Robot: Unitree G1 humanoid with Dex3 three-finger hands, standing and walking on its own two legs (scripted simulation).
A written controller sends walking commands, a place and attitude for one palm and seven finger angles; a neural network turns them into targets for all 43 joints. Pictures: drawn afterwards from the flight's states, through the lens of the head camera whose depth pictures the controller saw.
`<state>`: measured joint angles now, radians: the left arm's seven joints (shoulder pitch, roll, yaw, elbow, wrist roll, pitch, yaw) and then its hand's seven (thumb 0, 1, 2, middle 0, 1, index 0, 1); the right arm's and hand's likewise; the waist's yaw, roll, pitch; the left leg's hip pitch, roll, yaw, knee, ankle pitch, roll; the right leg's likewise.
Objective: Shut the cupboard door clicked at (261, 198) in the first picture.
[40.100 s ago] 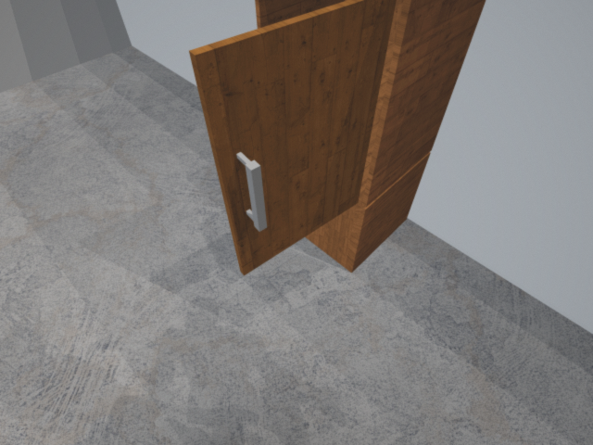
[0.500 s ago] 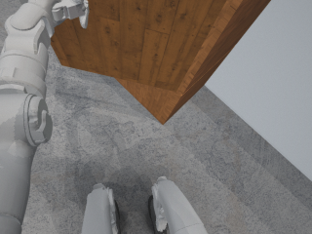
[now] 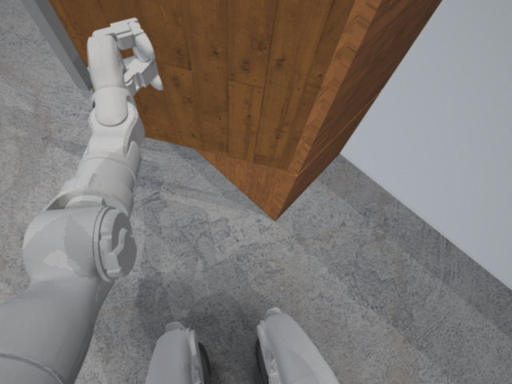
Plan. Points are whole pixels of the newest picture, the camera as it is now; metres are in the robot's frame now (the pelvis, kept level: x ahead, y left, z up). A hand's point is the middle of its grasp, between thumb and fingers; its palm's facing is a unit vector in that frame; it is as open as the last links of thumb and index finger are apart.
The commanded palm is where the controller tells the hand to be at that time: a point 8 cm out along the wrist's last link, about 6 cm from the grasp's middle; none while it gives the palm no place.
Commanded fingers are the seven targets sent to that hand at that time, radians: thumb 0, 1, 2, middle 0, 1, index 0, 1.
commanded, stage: pull the fist back off the door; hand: left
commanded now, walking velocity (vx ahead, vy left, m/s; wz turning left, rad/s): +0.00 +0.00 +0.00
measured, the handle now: (66, 33) +0.65 +0.18 +0.07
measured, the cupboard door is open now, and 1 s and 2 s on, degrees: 30 30 30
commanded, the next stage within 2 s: draw the hand back to the body in 0.42 s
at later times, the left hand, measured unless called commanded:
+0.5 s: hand (158, 116) +0.48 +0.06 +0.08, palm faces +0.03 -1.00 -0.04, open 3.1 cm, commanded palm +0.47 +0.11 +0.08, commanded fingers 0.00 0.90 0.90 -1.30 -1.50 -1.30 -1.50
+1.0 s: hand (70, 158) +0.39 +0.13 +0.15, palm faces +0.04 -1.00 -0.03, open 3.1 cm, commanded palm +0.34 +0.19 +0.16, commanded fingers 0.00 0.90 0.90 -1.19 -1.38 -1.19 -1.38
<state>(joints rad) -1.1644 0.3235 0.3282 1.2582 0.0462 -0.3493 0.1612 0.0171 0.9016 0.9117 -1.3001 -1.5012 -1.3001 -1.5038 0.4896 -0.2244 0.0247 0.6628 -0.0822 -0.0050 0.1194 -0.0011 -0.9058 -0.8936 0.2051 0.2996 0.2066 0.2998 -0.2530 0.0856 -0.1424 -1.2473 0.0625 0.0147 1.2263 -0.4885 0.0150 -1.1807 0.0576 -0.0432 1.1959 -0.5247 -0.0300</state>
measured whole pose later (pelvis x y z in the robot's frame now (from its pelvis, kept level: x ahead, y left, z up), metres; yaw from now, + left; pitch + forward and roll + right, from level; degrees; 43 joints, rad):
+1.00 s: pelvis +0.02 -0.01 +0.07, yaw +2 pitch +10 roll +0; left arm -0.30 0.18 0.08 0.50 -0.16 -0.34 -0.01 0.02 0.90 0.90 -1.30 -1.50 -1.30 -1.50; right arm 0.34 -0.26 -0.01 0.62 0.05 0.02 0.00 0.01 -0.91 -0.89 0.20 0.30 0.20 0.30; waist -0.05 0.04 -0.10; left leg -0.65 0.03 0.03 0.85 -0.38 0.00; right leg -0.59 0.04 -0.03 0.84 -0.43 -0.03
